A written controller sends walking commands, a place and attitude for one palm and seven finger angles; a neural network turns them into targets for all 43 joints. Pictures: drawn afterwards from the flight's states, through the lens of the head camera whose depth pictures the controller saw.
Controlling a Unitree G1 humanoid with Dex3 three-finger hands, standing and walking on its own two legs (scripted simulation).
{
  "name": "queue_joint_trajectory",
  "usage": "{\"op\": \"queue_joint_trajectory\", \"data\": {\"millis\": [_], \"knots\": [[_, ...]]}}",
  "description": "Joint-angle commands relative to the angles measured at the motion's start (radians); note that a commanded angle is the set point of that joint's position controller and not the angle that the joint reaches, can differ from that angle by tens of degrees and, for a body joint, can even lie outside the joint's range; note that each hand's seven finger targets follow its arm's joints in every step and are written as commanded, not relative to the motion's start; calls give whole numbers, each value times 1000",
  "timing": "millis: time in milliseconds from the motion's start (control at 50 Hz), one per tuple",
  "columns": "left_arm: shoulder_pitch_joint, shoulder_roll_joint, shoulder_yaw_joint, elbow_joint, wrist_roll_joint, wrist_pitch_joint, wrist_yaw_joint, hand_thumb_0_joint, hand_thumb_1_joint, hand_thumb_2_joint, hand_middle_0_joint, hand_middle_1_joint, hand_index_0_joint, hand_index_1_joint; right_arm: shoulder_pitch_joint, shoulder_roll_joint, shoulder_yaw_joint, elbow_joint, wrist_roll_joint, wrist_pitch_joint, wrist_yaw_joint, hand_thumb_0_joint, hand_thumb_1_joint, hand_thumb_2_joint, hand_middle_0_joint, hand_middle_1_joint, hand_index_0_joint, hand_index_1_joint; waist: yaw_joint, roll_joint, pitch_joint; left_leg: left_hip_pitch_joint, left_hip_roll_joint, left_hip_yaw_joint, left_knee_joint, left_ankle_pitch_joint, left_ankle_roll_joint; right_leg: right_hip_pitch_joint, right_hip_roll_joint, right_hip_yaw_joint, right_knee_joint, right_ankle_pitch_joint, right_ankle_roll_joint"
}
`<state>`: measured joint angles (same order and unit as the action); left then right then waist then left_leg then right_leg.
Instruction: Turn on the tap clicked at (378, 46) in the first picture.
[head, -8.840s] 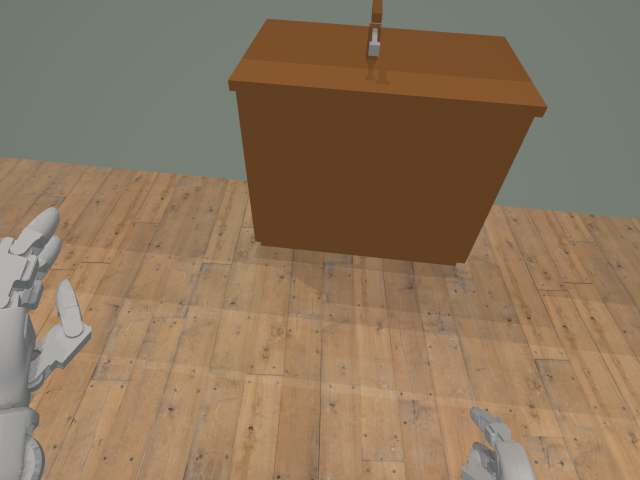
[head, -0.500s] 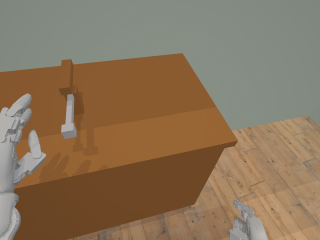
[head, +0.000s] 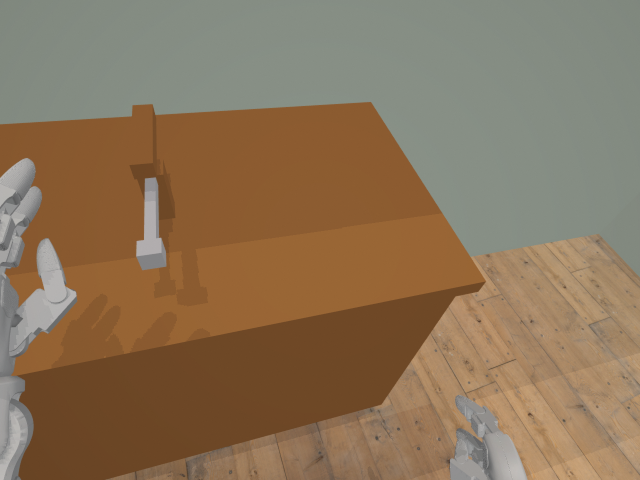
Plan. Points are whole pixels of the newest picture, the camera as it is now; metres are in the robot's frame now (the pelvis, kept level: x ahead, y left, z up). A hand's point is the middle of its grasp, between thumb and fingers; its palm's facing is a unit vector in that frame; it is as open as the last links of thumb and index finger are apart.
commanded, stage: shuffle to correct the standing spot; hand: left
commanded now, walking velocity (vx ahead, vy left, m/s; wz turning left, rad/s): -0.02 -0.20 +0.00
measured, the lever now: (151, 253) +0.33 +0.26 +0.08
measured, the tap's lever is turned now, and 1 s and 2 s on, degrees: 0 0 0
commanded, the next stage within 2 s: none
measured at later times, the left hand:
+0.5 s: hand (158, 310) +0.22 +0.19 +0.16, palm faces +0.32 -0.86 -0.39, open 7.4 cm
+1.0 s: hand (181, 315) +0.22 +0.17 +0.16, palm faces +0.29 -0.86 -0.42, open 7.4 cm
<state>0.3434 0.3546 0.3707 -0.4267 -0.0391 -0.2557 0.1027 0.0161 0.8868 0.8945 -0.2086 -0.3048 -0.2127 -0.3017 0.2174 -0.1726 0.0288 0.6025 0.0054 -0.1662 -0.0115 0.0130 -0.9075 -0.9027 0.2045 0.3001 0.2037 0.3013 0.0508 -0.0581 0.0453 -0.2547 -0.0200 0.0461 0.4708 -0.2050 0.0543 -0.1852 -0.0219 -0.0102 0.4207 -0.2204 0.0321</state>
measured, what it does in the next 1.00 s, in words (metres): shifts its weight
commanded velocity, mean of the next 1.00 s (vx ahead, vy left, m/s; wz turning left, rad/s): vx -0.02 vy -0.20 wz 0.00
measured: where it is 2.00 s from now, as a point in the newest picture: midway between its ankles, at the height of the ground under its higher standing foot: outside the picture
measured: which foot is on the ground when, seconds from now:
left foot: down 0.00-1.00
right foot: down 0.00-1.00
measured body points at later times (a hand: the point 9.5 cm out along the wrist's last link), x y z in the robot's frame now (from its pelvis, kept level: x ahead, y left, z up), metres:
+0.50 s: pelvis +0.00 -0.05 +0.00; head +0.03 -0.04 +0.44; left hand +0.20 +0.23 +0.18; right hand +0.17 -0.29 -0.08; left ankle +0.03 +0.08 -0.74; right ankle +0.00 -0.14 -0.74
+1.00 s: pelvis +0.00 -0.07 -0.01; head +0.03 -0.06 +0.44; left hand +0.20 +0.21 +0.18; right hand +0.16 -0.30 -0.09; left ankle +0.03 +0.08 -0.74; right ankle +0.00 -0.14 -0.74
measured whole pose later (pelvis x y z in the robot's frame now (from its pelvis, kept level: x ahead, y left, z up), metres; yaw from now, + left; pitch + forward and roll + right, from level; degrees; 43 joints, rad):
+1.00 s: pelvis +0.00 -0.07 -0.01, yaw -1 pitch +0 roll -1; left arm 0.46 0.40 0.39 -0.55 -0.09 -0.16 0.05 0.01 0.89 0.89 -0.21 -0.31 -0.22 -0.30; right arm 0.22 -0.19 -0.02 0.56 0.00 -0.10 -0.03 0.01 -0.91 -0.90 0.20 0.30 0.20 0.30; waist 0.01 -0.01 0.07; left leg -0.33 0.09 0.00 0.59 -0.26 -0.05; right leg -0.26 0.09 -0.05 0.52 -0.27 -0.07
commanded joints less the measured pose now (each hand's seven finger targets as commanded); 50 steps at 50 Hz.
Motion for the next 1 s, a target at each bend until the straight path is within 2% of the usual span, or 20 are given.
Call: {"op": "queue_joint_trajectory", "data": {"millis": [0, 40, 100, 140, 160, 180, 240, 280, 340, 360, 400, 440, 480, 540, 560, 700, 740, 800, 920, 980], "knots": [[-101, 156, 58, -211, 3, -46, 5, 0, 900, 900, -200, -300, -200, -300, -86, -148, -71, -164, 3, -45, 0, 0, -900, -900, 200, 300, 200, 300, -26, 164, -135, 34, 166, -166, -175, 43, -41, 24, 25, 10, -5, 51, -31], [-83, 185, 91, -232, 1, -38, 4, 0, 900, 900, -200, -300, -200, -300, -94, -142, -68, -170, 7, -36, 5, 0, -900, -900, 200, 300, 200, 300, -27, 180, -152, 58, 159, -144, -152, 113, -49, 21, 33, -3, -4, 72, -29], [-67, 180, 93, -260, -10, -30, -7, 0, 900, 900, -200, -300, -200, -300, -87, -143, -76, -188, 3, -21, 8, 0, -900, -900, 200, 300, 200, 300, -28, 198, -162, 50, 174, -140, -132, 153, -43, 26, 35, -6, 5, 65, -28], [-35, 215, 132, -290, -13, -23, -10, 0, 900, 900, -200, -300, -200, -300, -98, -137, -74, -199, 6, -18, 9, 0, -900, -900, 200, 300, 200, 300, -25, 192, -177, 78, 175, -129, -114, 195, -43, 19, 41, -16, 2, 81, -26], [-26, 187, 108, -283, -19, -20, -17, 0, 900, 900, -200, -300, -200, -300, -90, -140, -77, -202, 2, -14, 8, 0, -900, -900, 200, 300, 200, 300, -29, 188, -184, 70, 180, -126, -104, 200, -36, 23, 38, -14, 2, 80, -26], [-23, 195, 115, -304, -21, -18, -19, 0, 900, 900, -200, -300, -200, -300, -87, -142, -82, -208, 3, -13, 8, 0, -900, -900, 200, 300, 200, 300, -27, 197, -189, 76, 184, -124, -91, 222, -35, 27, 37, -10, 3, 96, -26], [25, 210, 138, -294, -26, -3, -23, 0, 900, 900, -200, -300, -200, -300, -90, -141, -84, -210, 6, -7, 4, 0, -900, -900, 200, 300, 200, 300, -24, 157, -199, 85, 167, -83, -44, 221, -32, 25, 29, 0, -25, 151, -27], [16, 187, 112, -285, -33, 5, -28, 0, 900, 900, -200, -300, -200, -300, -80, -147, -93, -212, 4, -2, -1, 0, -900, -900, 200, 300, 200, 300, -30, 137, -190, 69, 154, -70, -22, 179, -36, 21, 21, 18, -27, 169, -31], [15, 207, 128, -279, -35, 16, -25, 0, 900, 900, -200, -300, -200, -300, -90, -149, -94, -207, 6, 1, -12, 0, -900, -900, 200, 300, 200, 300, -31, 127, -159, 78, 135, -51, -10, 101, -37, -40, 16, 44, -46, 151, -39], [9, 181, 100, -270, -37, 18, -28, 0, 900, 900, -200, -300, -200, -300, -76, -152, -94, -201, 1, 5, -15, 0, -900, -900, 200, 300, 200, 300, -38, 124, -162, 68, 129, -52, -9, 75, -35, -43, 15, 44, -43, 135, -40], [5, 198, 112, -272, -39, 20, -27, 0, 900, 900, -200, -300, -200, -300, -81, -153, -99, -206, 0, 6, -21, 0, -900, -900, 200, 300, 200, 300, -34, 100, -145, 57, 124, -43, 12, 24, -32, -63, 6, 64, -58, 109, -41], [1, 225, 138, -291, -40, 24, -22, 0, 900, 900, -200, -300, -200, -300, -87, -149, -99, -203, 3, 8, -26, 0, -900, -900, 200, 300, 200, 300, -35, 69, -146, 77, 100, -26, 43, 16, -37, -89, -8, 86, -78, 113, -53], [6, 203, 119, -288, -47, 26, -24, 0, 900, 900, -200, -300, -200, -300, -76, -151, -105, -204, 1, 10, -28, 0, -900, -900, 200, 300, 200, 300, -40, 42, -149, 75, 86, -17, 74, 11, -38, -96, -25, 99, -79, 103, -63], [32, 235, 149, -310, -50, 25, -18, 0, 900, 900, -200, -300, -200, -300, -85, -151, -106, -199, 3, 10, -32, 0, -900, -900, 200, 300, 200, 300, -41, 89, -137, 85, 85, -21, 71, 17, -37, -126, -25, 100, -77, 80, -68], [45, 215, 132, -293, -53, 25, -21, 0, 900, 900, -200, -300, -200, -300, -74, -150, -101, -199, -2, 14, -33, 0, -900, -900, 200, 300, 200, 300, -44, 83, -134, 63, 94, -31, 58, 19, -33, -111, -19, 78, -65, 67, -61], [78, 227, 152, -298, -58, 26, -30, 0, 900, 900, -200, -300, -200, -300, -66, -158, -110, -200, 0, 14, -36, 0, -900, -900, 200, 300, 200, 300, -40, 87, -135, 38, 128, -50, 51, 62, -24, -84, 5, 55, -30, 106, -33], [69, 234, 155, -320, -58, 27, -32, 0, 900, 900, -200, -300, -200, -300, -71, -156, -107, -198, 1, 12, -36, 0, -900, -900, 200, 300, 200, 300, -42, 126, -137, 57, 126, -49, 40, 65, -27, -98, 8, 57, -29, 110, -38], [63, 225, 142, -319, -56, 27, -33, 0, 900, 900, -200, -300, -200, -300, -63, -159, -108, -201, -1, 13, -35, 0, -900, -900, 200, 300, 200, 300, -41, 132, -140, 23, 146, -67, 26, 39, -18, -68, 18, 44, -14, 77, -25], [61, 223, 139, -319, -56, 37, -31, 0, 900, 900, -200, -300, -200, -300, -56, -154, -107, -200, 0, 17, -32, 0, -900, -900, 200, 300, 200, 300, -42, 91, -132, 13, 131, -60, 57, -12, -22, -82, 2, 67, -29, 58, -43], [49, 220, 133, -329, -58, 43, -27, 0, 900, 900, -200, -300, -200, -300, -57, -153, -105, -195, -1, 19, -32, 0, -900, -900, 200, 300, 200, 300, -48, 105, -134, 32, 127, -65, 55, -11, -23, -104, 0, 69, -19, 49, -57]]}}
